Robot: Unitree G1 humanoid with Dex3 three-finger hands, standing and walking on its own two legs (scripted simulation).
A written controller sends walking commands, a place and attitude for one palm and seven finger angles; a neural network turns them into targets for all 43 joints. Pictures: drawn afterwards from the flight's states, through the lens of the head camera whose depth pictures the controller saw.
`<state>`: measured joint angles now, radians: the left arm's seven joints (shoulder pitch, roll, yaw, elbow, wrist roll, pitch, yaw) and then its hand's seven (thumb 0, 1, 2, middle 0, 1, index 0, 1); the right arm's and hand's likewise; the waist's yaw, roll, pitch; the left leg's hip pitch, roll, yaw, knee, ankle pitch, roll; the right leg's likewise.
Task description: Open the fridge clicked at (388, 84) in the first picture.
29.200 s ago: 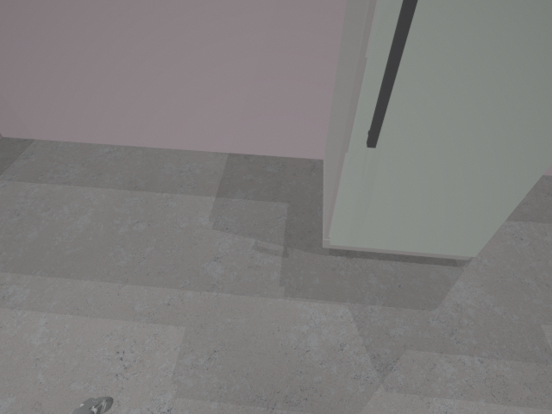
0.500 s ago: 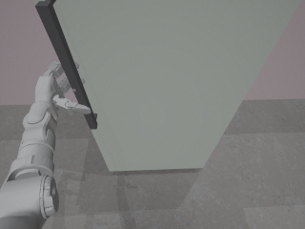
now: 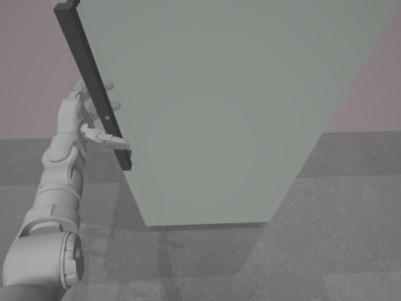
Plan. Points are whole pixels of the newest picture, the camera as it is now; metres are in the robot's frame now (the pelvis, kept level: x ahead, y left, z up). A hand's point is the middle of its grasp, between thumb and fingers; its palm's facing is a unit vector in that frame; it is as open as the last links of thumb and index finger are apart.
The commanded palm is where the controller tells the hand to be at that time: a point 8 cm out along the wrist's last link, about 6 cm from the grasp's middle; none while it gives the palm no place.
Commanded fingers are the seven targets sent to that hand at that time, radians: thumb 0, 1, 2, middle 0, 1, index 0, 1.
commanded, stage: slide the fingers in behind the handle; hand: left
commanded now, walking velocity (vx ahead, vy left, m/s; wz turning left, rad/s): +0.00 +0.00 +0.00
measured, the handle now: (107, 105) +0.50 +0.20 +0.12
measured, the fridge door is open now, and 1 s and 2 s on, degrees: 0 0 4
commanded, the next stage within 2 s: grip the handle and tug to test in 0.18 s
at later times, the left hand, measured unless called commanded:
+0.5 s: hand (107, 119) +0.44 +0.19 +0.13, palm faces +0.03 -1.00 +0.01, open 12.9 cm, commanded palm +0.41 +0.24 +0.13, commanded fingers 0.00 0.06 0.54 -0.36 -1.28 -0.36 -1.28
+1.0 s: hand (109, 118) +0.44 +0.18 +0.13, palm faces +0.05 -1.00 +0.00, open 6.2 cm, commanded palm +0.41 +0.23 +0.13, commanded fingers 0.00 0.90 0.90 -0.45 -1.40 -0.45 -1.40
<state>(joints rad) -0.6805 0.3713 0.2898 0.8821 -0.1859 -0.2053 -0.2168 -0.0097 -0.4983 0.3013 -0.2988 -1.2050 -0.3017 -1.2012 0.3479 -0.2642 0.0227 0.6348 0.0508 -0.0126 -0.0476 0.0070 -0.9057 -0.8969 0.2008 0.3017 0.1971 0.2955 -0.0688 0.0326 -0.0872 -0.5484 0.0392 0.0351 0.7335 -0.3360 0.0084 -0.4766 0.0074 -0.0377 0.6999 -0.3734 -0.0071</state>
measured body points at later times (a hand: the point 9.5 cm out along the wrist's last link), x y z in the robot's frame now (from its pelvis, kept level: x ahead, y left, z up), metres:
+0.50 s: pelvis +0.00 +0.00 +0.00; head +0.04 +0.00 +0.45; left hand +0.43 +0.24 +0.13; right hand +0.08 -0.26 -0.11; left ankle +0.02 +0.11 -0.71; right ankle -0.02 -0.12 -0.71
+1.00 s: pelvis +0.00 +0.00 +0.00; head +0.04 -0.01 +0.45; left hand +0.43 +0.24 +0.13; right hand +0.08 -0.27 -0.11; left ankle +0.02 +0.11 -0.71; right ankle -0.02 -0.12 -0.71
